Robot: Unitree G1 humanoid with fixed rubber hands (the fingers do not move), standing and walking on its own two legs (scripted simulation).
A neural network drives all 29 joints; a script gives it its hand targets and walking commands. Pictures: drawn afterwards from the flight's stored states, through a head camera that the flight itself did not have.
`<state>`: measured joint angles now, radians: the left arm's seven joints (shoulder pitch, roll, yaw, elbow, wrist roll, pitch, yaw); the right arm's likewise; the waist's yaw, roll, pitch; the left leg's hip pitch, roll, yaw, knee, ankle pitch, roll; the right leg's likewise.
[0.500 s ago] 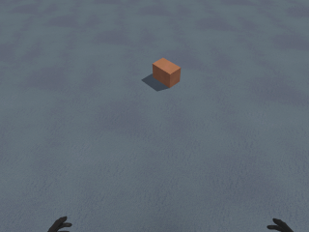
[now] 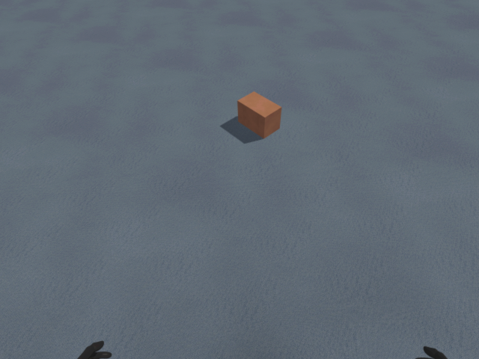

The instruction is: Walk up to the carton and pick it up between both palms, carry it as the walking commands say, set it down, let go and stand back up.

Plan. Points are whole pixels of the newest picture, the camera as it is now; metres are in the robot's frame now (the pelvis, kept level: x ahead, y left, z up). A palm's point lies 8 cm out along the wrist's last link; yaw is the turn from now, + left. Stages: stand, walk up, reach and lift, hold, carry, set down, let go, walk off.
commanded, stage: walk up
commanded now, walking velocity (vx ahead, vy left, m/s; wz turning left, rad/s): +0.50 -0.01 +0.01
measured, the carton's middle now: (258, 114) +1.61 -0.03 -0.70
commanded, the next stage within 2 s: none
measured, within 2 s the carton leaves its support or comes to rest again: neither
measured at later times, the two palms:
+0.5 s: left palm (144, 282) +0.29 +0.25 -0.15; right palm out of the picture +0.05 -0.23 -0.11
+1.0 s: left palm (157, 244) +0.37 +0.23 -0.13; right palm (350, 175) +0.57 -0.25 -0.12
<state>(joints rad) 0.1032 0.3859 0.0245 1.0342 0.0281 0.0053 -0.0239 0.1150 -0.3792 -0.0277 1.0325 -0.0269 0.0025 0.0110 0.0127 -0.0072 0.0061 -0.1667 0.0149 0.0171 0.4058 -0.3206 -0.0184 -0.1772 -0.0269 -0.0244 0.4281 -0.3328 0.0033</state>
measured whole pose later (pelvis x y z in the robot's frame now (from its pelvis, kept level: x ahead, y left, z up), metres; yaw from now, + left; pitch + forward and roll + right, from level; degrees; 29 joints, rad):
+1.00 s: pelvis +0.43 -0.01 +0.00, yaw +0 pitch +0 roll +0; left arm 0.44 0.21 0.04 1.03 0.03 -0.08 -0.02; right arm 0.10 -0.24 -0.04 0.91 -0.03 0.00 0.06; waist 0.06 0.01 0.03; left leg -0.57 0.13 0.08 0.72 -0.10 -0.05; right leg -0.04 -0.08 -0.16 0.31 -0.26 0.02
